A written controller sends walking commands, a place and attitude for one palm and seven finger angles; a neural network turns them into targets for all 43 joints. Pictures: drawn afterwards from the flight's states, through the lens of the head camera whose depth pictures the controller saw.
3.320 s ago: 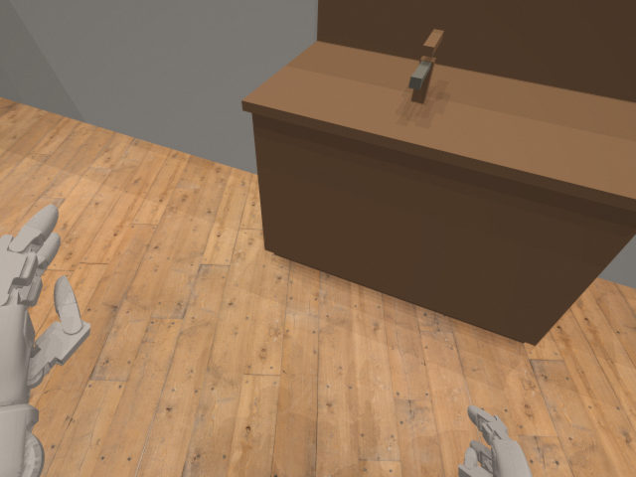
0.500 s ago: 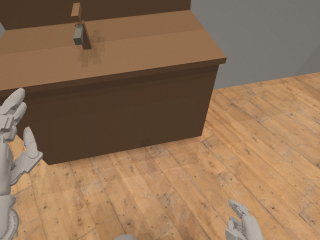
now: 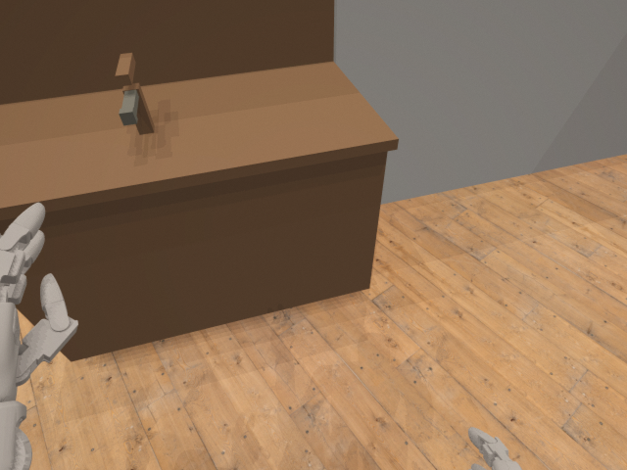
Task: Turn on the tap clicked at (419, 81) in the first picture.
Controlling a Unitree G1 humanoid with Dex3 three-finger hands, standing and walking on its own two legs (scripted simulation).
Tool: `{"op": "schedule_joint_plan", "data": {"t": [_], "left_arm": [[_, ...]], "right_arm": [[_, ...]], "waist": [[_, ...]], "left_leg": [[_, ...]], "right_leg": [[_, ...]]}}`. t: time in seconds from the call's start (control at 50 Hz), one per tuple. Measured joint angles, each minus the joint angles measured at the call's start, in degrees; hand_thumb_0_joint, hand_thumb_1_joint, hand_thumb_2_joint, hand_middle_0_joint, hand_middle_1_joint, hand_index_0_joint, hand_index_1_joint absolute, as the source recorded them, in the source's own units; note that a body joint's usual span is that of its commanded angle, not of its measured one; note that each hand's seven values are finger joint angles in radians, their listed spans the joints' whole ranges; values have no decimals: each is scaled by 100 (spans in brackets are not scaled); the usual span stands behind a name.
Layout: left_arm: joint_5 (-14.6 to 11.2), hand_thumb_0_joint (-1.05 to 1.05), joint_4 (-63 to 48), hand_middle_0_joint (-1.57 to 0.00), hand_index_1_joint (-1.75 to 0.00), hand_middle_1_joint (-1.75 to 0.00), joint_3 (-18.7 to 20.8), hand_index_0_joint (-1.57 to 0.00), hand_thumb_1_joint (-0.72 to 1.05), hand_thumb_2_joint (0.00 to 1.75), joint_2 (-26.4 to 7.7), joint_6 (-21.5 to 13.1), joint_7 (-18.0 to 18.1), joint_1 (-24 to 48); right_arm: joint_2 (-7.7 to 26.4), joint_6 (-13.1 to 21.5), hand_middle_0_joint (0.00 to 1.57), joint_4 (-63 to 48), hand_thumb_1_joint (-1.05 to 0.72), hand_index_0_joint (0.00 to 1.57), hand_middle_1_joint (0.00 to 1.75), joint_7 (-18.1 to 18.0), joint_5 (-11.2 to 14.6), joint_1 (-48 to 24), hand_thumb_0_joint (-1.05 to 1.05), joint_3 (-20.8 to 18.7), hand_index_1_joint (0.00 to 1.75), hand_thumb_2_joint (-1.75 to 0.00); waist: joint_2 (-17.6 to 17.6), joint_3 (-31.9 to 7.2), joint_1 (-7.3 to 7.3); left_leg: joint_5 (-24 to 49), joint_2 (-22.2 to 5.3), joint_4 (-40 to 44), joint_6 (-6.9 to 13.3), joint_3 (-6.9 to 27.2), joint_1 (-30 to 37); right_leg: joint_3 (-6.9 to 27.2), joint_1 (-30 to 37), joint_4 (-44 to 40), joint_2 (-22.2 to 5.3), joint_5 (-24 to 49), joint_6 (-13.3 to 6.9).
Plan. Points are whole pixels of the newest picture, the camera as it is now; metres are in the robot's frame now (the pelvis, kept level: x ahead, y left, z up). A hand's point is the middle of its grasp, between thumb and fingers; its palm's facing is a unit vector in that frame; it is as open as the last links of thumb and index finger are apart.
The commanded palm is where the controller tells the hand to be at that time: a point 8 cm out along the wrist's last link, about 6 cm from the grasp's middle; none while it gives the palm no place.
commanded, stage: take the last steps up to it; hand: left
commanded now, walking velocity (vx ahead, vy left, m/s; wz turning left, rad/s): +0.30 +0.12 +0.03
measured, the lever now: (128, 116) +0.77 +0.45 +0.09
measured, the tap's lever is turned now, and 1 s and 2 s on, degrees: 0 0 0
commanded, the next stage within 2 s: come to a stop and stand still in 1.40 s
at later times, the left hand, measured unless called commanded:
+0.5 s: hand (87, 241) +0.30 +0.27 +0.18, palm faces +0.44 -0.81 -0.38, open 7.4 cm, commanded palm +0.25 +0.31 +0.19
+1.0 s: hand (135, 179) +0.42 +0.26 +0.18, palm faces +0.38 -0.82 -0.43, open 7.4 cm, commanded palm +0.37 +0.31 +0.19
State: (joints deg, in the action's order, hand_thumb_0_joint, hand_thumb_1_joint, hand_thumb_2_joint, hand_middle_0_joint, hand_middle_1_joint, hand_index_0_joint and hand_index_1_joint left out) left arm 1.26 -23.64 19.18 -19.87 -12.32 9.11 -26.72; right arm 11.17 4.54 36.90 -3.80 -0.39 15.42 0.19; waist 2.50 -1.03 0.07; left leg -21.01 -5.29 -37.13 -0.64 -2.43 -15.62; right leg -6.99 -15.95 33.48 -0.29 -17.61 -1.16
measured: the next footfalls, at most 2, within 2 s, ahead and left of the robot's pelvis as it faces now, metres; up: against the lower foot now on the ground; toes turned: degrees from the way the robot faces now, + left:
left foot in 0.46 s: +0.16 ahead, +0.16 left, +0.00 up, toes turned +9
right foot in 0.74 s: +0.23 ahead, -0.08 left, +0.00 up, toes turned -10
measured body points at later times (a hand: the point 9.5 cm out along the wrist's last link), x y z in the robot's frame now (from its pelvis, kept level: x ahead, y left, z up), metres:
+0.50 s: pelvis +0.09 +0.03 +0.00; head +0.10 +0.03 +0.45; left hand +0.28 +0.31 +0.20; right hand +0.25 -0.22 -0.08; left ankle +0.12 +0.15 -0.73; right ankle +0.03 -0.08 -0.71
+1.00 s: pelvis +0.21 +0.03 +0.01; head +0.24 +0.03 +0.46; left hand +0.39 +0.30 +0.20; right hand +0.35 -0.23 -0.08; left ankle +0.27 +0.18 -0.68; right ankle +0.19 -0.07 -0.73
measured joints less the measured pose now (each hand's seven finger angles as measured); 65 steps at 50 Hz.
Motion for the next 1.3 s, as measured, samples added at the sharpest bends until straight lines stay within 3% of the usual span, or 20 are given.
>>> {"op": "schedule_joint_plan", "data": {"t": [0.06,0.14,0.24,0.42,0.46,0.54,0.58,0.64,0.7,0.74,0.8,0.84,0.88,0.96,1.08,1.1,1.16,1.2,1.24,1.3], "left_arm": [[-27,1,47,-21,-31,-30,-178,-21,89,90,117,-51,-60,319],[-96,1,-36,-22,-31,-30,-95,-22,89,90,100,-216,-134,80],[-135,1,-56,-22,-31,-30,85,-22,89,90,-115,-312,-110,-207],[-163,1,-328,-22,-31,-30,-30,-22,89,90,46,-125,68,-84],[-182,1,-492,-22,-31,-30,21,-22,89,90,18,-142,97,-3],[-219,1,-270,-22,-31,-30,176,-21,89,90,-201,-160,67,328],[-227,1,-297,-21,-31,-30,198,-21,89,90,-232,-116,30,297],[-237,1,-560,-21,-30,-30,200,-21,89,90,-211,-150,-6,39],[-232,1,-686,-21,-31,-30,203,-21,89,90,-247,-214,-32,-173],[-211,1,-648,-22,-31,-30,239,-21,89,90,-344,-210,-39,-176],[-185,1,-360,-22,-31,-30,177,-22,89,90,-216,-194,-89,136],[-211,1,-178,-22,-31,-30,158,-22,89,90,-41,-182,-108,235],[-196,1,-80,-22,-31,-30,148,-22,89,90,91,-197,-105,178],[-159,1,-290,-22,-31,-30,81,-21,89,90,99,-196,-75,-33],[-152,1,-974,-22,-31,-30,130,-22,89,90,-139,-273,48,-229],[-165,1,-1016,-22,-31,-30,189,-22,89,90,-199,-302,68,-182],[-194,1,-633,-22,-31,-30,359,-22,89,90,-385,-359,74,247],[-232,1,-414,-22,-31,-30,413,-21,89,90,-387,-262,44,390],[-264,1,-462,-21,-31,-30,403,-21,89,90,-311,-159,27,329],[-286,1,-717,-21,-30,-30,280,-21,90,90,-207,-120,-3,18]], "right_arm": [[12,-71,20,225,-90,20,30,60,-2,-204,2,-28,30,-90],[55,-197,20,229,-90,20,30,83,-1,-322,2,-38,30,-90],[168,-195,20,28,-90,20,30,53,4,-257,2,-124,30,-90],[368,-92,20,-117,-90,20,30,2,26,-136,2,-269,30,-90],[365,-55,20,-215,-90,20,30,-10,34,-196,2,-269,30,-90],[-42,-20,20,-187,-90,20,30,0,35,-514,2,-178,30,-90],[-212,41,20,-184,-90,20,30,48,55,-554,2,-74,30,-90],[-369,143,20,-203,-90,20,30,114,57,-494,1,60,30,-90],[-409,190,20,-203,-90,20,30,122,50,-356,1,141,30,-90],[-379,162,21,-200,-90,20,30,96,58,-252,1,161,30,-90],[-172,4,21,71,-90,20,30,113,61,-335,1,67,30,-90],[-21,-105,21,249,-90,20,30,145,57,-414,1,6,30,-90],[109,-184,21,290,-90,20,30,144,51,-440,2,-41,30,-90],[257,-203,20,127,-90,20,30,103,31,-395,2,-154,30,-90],[441,-71,20,-258,-90,20,30,0,13,-245,2,-333,30,-90],[451,-49,20,-310,-90,20,30,-27,29,-251,2,-369,30,-90],[168,-52,20,-259,-90,20,30,-53,58,-447,2,-363,30,-90],[-23,-29,20,-234,-90,20,30,-5,75,-526,1,-250,30,-90],[-184,17,20,-248,-90,20,30,67,84,-545,1,-119,30,-90],[-348,87,20,-294,-90,20,30,140,75,-483,1,64,30,-90]], "waist": [[17,168,42],[-69,193,-45],[-201,217,-82],[-336,255,128],[-336,260,129],[-553,323,-16],[-500,284,-74],[-367,272,-63],[-193,301,-7],[-99,307,12],[72,387,88],[37,420,125],[-3,419,75],[-250,464,-19],[-413,490,3],[-394,462,2],[-578,452,-25],[-536,392,-85],[-468,354,-103],[-331,333,-96]], "left_leg": [[-332,165,-1673,30,179,-675],[235,187,-2557,-65,52,-1307],[634,44,-1439,-49,-183,-1359],[709,172,529,105,-593,-341],[1087,198,896,215,-621,-40],[577,272,428,146,-704,-40],[523,225,524,133,-682,25],[506,129,694,68,-697,174],[339,35,634,-29,-674,305],[50,-13,241,-80,-592,251],[-442,43,-1497,43,-229,-374],[-359,194,-2594,14,-68,-850],[-86,182,-3029,-33,-40,-1239],[274,4,-1871,-23,-208,-1386],[887,29,572,56,-536,-436],[1168,39,689,114,-534,-349],[829,124,224,135,-631,-423],[717,100,274,135,-606,-382],[735,59,410,108,-615,-302],[711,14,526,71,-629,-190]], "right_leg": [[-79,-19,191,-24,58,-273],[-23,221,-328,-85,205,-273],[20,449,-808,-211,348,-234],[110,717,-487,-354,-188,25],[181,550,123,-357,-541,102],[474,-380,2436,-328,-1247,144],[380,-787,2812,-316,-1152,177],[153,-994,2132,-378,-785,211],[-69,-737,914,-348,-381,238],[-170,-401,143,-287,53,142],[-269,-360,435,-269,103,-162],[-220,-215,355,-304,-19,-162],[-214,-29,79,-324,44,-86],[-185,271,-354,-425,129,-19],[-48,511,-40,-518,-314,240],[-6,439,247,-526,-491,260],[364,-148,1897,-454,-1290,202],[345,-519,2541,-330,-1326,207],[230,-730,2474,-286,-1154,223],[46,-696,1558,-247,-820,243]]}}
